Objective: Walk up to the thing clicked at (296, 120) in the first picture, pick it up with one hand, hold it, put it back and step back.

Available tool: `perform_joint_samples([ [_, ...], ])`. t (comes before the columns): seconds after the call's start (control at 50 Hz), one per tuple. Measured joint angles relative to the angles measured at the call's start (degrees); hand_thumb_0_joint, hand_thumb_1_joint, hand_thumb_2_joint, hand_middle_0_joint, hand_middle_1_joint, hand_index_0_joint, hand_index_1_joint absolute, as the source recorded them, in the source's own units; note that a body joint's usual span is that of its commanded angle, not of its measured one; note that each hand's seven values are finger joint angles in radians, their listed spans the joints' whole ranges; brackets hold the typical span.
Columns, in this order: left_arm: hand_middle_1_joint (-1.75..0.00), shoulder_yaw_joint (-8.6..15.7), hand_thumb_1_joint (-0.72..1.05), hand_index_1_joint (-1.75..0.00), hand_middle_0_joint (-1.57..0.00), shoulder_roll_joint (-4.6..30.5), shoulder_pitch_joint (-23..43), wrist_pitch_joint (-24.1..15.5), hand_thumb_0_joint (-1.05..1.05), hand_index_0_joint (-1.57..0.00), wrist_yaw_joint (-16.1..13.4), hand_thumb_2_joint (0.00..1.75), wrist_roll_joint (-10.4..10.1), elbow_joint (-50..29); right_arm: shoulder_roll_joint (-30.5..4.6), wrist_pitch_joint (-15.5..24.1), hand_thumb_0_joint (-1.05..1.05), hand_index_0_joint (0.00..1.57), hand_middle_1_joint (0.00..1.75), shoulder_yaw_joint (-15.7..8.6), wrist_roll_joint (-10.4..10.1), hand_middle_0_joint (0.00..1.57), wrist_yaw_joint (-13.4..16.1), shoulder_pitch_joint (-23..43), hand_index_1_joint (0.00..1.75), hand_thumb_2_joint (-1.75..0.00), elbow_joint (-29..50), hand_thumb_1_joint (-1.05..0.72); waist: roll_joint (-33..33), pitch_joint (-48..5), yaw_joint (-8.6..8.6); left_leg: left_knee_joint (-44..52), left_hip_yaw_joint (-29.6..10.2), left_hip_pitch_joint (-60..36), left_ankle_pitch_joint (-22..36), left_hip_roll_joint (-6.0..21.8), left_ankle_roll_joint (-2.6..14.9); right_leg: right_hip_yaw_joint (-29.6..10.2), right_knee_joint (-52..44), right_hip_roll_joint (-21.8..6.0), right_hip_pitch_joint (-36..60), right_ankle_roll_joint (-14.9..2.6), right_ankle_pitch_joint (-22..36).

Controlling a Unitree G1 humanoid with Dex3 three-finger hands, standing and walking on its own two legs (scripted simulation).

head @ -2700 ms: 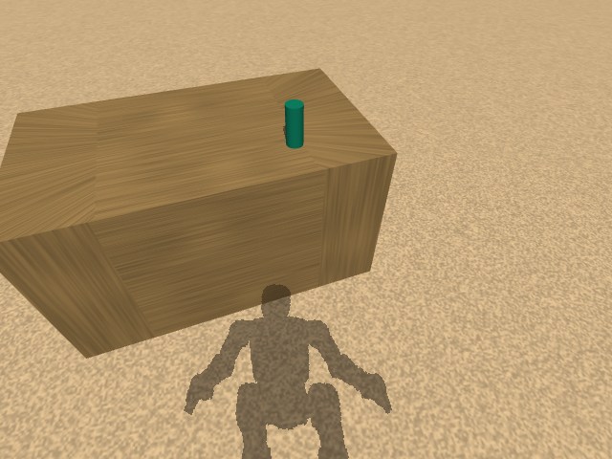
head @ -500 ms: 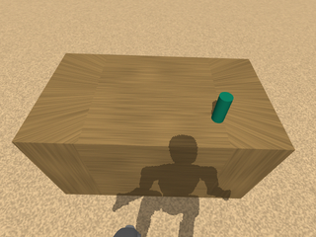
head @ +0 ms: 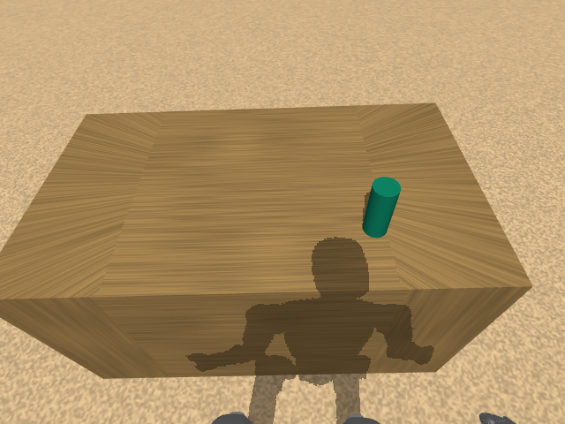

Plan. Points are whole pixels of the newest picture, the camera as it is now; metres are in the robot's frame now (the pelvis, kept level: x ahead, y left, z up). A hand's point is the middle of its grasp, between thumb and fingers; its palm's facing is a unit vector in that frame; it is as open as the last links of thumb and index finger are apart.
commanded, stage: walk up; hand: right
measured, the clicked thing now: (380, 208) +0.54 -0.19 -0.08
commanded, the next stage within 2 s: stand in 1.70 s
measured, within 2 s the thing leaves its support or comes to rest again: neither
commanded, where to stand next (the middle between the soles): +0.08 +0.03 m, yaw +0 degrees
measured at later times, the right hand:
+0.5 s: hand out of the picture +0.07 -0.25 -0.13, palm faces -0.06 +0.93 -0.37, open 7.4 cm
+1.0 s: hand out of the picture +0.12 -0.23 -0.12, palm faces -0.04 +0.94 -0.33, open 7.4 cm
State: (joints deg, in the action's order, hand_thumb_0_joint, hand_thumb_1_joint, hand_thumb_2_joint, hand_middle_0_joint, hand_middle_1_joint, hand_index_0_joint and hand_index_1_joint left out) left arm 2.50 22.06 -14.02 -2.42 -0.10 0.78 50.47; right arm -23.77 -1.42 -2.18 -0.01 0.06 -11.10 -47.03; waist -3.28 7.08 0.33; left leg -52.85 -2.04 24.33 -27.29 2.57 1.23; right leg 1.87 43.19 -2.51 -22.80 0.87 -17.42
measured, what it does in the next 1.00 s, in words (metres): steps on the spot: left foot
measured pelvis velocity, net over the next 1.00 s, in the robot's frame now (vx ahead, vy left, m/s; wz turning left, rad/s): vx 0.01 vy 0.02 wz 0.02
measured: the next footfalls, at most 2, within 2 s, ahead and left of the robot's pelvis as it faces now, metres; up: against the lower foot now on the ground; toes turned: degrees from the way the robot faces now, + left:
left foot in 0.22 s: +0.02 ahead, +0.15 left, +0.00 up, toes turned +2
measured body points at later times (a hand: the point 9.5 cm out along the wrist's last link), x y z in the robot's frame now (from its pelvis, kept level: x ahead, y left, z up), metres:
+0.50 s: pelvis -0.01 +0.02 +0.01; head +0.00 +0.02 +0.46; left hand +0.05 +0.34 -0.11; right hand +0.07 -0.30 -0.11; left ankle -0.02 +0.15 -0.71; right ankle +0.05 -0.13 -0.71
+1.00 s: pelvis +0.01 +0.02 +0.03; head +0.02 +0.01 +0.48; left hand +0.09 +0.33 -0.09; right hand +0.12 -0.28 -0.10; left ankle -0.02 +0.15 -0.71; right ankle +0.05 -0.13 -0.71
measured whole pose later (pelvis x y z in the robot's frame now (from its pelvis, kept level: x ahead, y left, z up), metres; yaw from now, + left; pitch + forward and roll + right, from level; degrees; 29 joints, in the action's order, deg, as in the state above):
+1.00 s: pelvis +0.01 +0.02 +0.03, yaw +1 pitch -2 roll +0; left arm 0.1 20.8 -5.0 -2.0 0.0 0.2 63.8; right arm -21.1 -0.5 -1.4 0.4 -1.1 -4.6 -62.3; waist -0.9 2.9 0.9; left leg -25.8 0.5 6.9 -16.6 1.0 -0.8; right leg -0.5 26.2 -3.0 -13.0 2.4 -10.8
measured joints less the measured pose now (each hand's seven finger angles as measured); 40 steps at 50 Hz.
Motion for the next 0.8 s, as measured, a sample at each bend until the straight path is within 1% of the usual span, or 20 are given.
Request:
perform_joint_samples([
  [0.04,-0.30,-0.39,0.90,-0.30,-0.20,-0.41,0.74,0.17,0.01,-0.20,-0.19,0.89,0.24,0.19,-0.17,-0.65,0.00,0.20,0.30,-0.13,0.04,0.20,-0.07,0.73,0.30,-0.89,-0.90,-0.91,-0.10,0.09,0.43,-4.31,0.44,1.19,-2.66,-1.49,0.20,-0.51,0.04,-0.87,-0.37,-0.39,0.21],
  [0.1,-0.30,-0.59,0.90,-0.30,-0.21,-0.60,1.68,0.15,0.01,-0.21,-0.45,0.89,0.84,0.09,-0.60,-0.99,0.00,0.20,0.30,-0.60,0.14,0.20,-0.71,1.04,0.30,-0.89,-1.92,-0.91,-0.56,-0.15,0.57,-6.35,0.73,1.57,-2.03,-1.85,0.38,-0.52,-0.67,-1.68,-1.15,-0.49,0.93],
  [0.14,-0.30,-0.39,0.90,-0.30,-0.21,-0.16,2.25,0.14,0.01,-0.21,-0.54,0.89,1.24,-0.06,-0.65,-1.14,0.00,0.20,0.30,-0.75,0.40,0.20,-1.11,0.76,0.30,-0.89,-2.66,-0.91,-0.43,-0.41,0.70,-3.97,0.99,0.31,-1.98,-1.45,0.15,-0.41,-0.75,-2.05,-1.85,-0.49,1.20],
  [0.2,-0.30,0.00,0.90,-0.30,-0.21,0.87,3.00,0.31,0.01,-0.21,-0.57,0.89,1.47,-0.34,-0.59,-1.03,0.00,0.20,0.30,-0.85,0.78,0.20,-1.46,0.00,0.30,-0.89,-4.37,-0.91,0.18,-1.01,0.88,3.22,1.28,-2.99,-3.40,-1.13,-0.20,0.06,-0.05,-2.57,-3.02,-0.35,1.14],
  [0.22,-0.30,0.09,0.90,-0.30,-0.21,1.27,3.27,0.48,0.01,-0.21,-0.54,0.89,1.34,-0.33,-0.55,-0.83,0.00,0.20,0.30,-0.87,0.86,0.20,-1.49,-0.31,0.30,-0.89,-4.99,-0.91,0.51,-1.20,0.93,6.66,1.50,-4.55,-2.52,-1.22,-0.24,0.17,0.55,-2.78,-3.48,-0.17,0.95],
  [0.24,-0.30,0.21,0.90,-0.30,-0.21,1.82,3.68,0.74,0.01,-0.21,-0.53,0.89,1.09,-0.15,-0.17,-0.53,0.00,0.20,0.30,-0.92,1.01,0.20,-1.39,-0.35,0.30,-0.89,-5.78,-0.91,1.64,-0.95,1.02,9.12,1.87,-5.57,1.91,-1.88,-0.87,-0.26,1.43,-3.44,-3.82,0.16,0.65],
  [0.26,-0.30,0.39,0.90,-0.30,-0.21,2.40,3.99,1.09,0.01,-0.21,-0.59,0.89,0.78,0.27,0.54,-0.22,0.00,0.20,0.30,-0.87,1.24,0.20,-1.24,-0.25,0.30,-0.89,-6.62,-0.91,3.54,-0.44,1.32,10.29,2.84,-6.60,4.16,-2.91,-1.48,-1.44,2.25,-4.36,-3.88,0.38,0.37],
  [0.28,-0.30,0.47,0.90,-0.30,-0.21,2.67,3.92,1.53,0.01,-0.21,-0.68,0.89,0.41,0.80,1.12,0.10,0.00,0.20,0.30,-0.71,1.61,0.20,-1.16,-0.55,0.30,-0.89,-7.12,-0.91,5.00,-0.57,1.53,11.08,3.70,-7.38,4.74,-3.61,-1.77,-2.50,2.70,-4.83,-3.92,-0.13,0.06],
  [0.32,-0.30,0.23,0.90,-0.30,-0.20,2.11,3.51,2.19,0.01,-0.20,-0.81,0.89,-0.03,2.56,1.27,0.39,0.00,0.20,0.30,-0.30,1.73,0.20,-1.37,-1.69,0.30,-0.89,-7.75,-0.91,4.34,-2.20,0.61,10.91,2.85,-7.36,4.33,-2.71,-1.60,-2.72,3.35,-2.83,-3.27,-1.05,-6.12],
  [0.34,-0.30,0.05,0.90,-0.30,-0.20,1.92,3.34,2.24,0.01,-0.20,-0.67,0.89,-0.09,3.39,1.31,0.31,0.00,0.20,0.30,-0.15,1.70,0.20,-1.48,-2.06,0.30,-0.89,-8.15,-0.91,3.76,-2.82,0.07,10.83,2.10,-7.40,4.11,-2.06,-1.35,-2.20,3.01,-1.76,-2.27,-1.39,-7.62],
  [0.36,-0.30,-0.07,0.90,-0.30,-0.20,1.94,3.04,2.03,0.01,-0.20,-0.49,0.89,-0.17,3.96,1.47,0.14,0.00,0.20,0.30,0.09,1.67,0.20,-1.51,-2.24,0.30,-0.89,-8.55,-0.91,3.72,-3.35,-0.08,10.97,1.82,-7.57,4.04,-1.63,-1.36,-1.76,1.33,-1.09,-0.90,-1.70,-7.10],
  [0.38,-0.30,-0.11,0.90,-0.30,-0.20,2.01,2.76,1.64,0.01,-0.20,-0.39,0.89,-0.25,4.40,1.66,0.06,0.00,0.20,0.30,0.36,1.60,0.20,-1.46,-2.16,0.30,-0.89,-8.92,-0.90,4.01,-3.68,0.04,11.11,1.92,-7.71,4.07,-1.39,-1.69,-1.72,-1.00,-0.76,0.14,-1.50,-2.95],
  [0.4,-0.30,-0.11,0.90,-0.30,-0.20,1.97,2.67,1.22,0.01,-0.20,-0.32,0.89,-0.35,4.81,1.78,0.12,0.01,0.20,0.30,0.54,1.44,0.20,-1.38,-1.84,0.30,-0.89,-9.20,-0.90,4.23,-3.53,0.13,11.05,1.97,-7.96,4.05,-1.22,-2.09,-1.67,-2.54,-0.69,0.80,-0.91,1.81],
  [0.42,-0.30,-0.13,0.90,-0.30,-0.20,1.67,2.84,0.94,0.01,-0.20,-0.28,0.89,-0.40,5.34,1.78,0.26,0.01,0.20,0.30,0.61,1.23,0.20,-1.30,-1.41,0.30,-0.89,-9.43,-0.90,3.99,-3.14,0.11,10.85,1.72,-8.22,3.99,-0.93,-2.33,-1.39,-3.03,-0.48,1.42,-0.09,2.48],
  [0.46,-0.30,-0.58,0.90,-0.30,-0.20,0.99,3.14,0.80,0.01,-0.20,-0.18,0.89,-0.32,6.39,1.84,0.46,0.01,0.20,0.30,0.67,1.00,0.20,-1.21,-0.65,0.30,-0.89,-9.77,-0.90,3.73,-3.09,0.11,11.35,1.43,-8.61,4.28,-0.82,-2.32,-1.05,-3.81,-0.44,2.14,0.68,1.93],
  [0.5,-0.30,-1.17,0.90,-0.30,-0.20,0.40,3.25,1.17,0.01,-0.20,0.14,0.89,-0.21,7.38,2.06,0.61,0.01,0.20,0.30,0.61,1.07,0.20,-1.20,-0.12,0.30,-0.89,-10.09,-0.90,3.96,-3.76,0.32,13.09,1.77,-9.29,5.01,-1.24,-1.92,-1.38,-4.73,-0.77,2.43,0.46,1.72],
  [0.56,-0.30,-1.87,0.90,-0.30,-0.20,-0.53,3.48,1.42,0.01,-0.20,0.68,0.89,-0.18,8.68,2.06,0.80,0.00,0.20,0.30,0.81,1.04,0.20,-1.41,0.57,0.30,-0.89,-10.83,-0.90,3.26,-4.55,0.52,15.31,1.70,-10.19,5.93,-1.13,-1.71,-1.76,-6.99,-0.19,3.46,-0.19,1.91],
  [0.58,-0.30,-1.96,0.90,-0.30,-0.20,-0.69,3.57,1.24,0.01,-0.20,0.78,0.89,-0.18,9.04,2.13,0.85,0.00,0.20,0.30,0.96,0.99,0.20,-1.46,0.77,0.30,-0.89,-11.11,-0.90,3.11,-4.67,0.61,15.90,1.58,-10.53,6.18,-1.09,-1.80,-1.78,-8.00,-0.05,4.01,-0.19,3.01],
  [0.64,-0.30,-2.05,0.90,-0.30,-0.21,-0.91,3.79,0.58,0.01,-0.20,0.80,0.89,-0.25,10.02,2.48,0.97,0.00,0.20,0.30,1.34,0.82,0.20,-1.43,1.71,0.30,-0.89,-11.88,-0.90,2.81,-4.77,0.97,17.58,1.46,-11.61,6.79,-0.94,-2.10,-1.65,-9.94,0.05,5.26,0.99,3.85],
  [0.8,-0.30,-2.26,0.90,-0.30,-0.20,-0.96,6.07,0.30,0.01,-0.20,0.37,0.89,-0.70,12.08,2.85,1.39,0.00,0.20,0.30,1.19,0.44,0.20,-1.17,4.68,0.30,-0.89,-13.19,-0.90,2.45,-4.14,1.06,22.64,1.82,-14.54,8.85,-1.38,-2.15,-1.87,-13.47,-0.38,7.48,1.26,5.03],
])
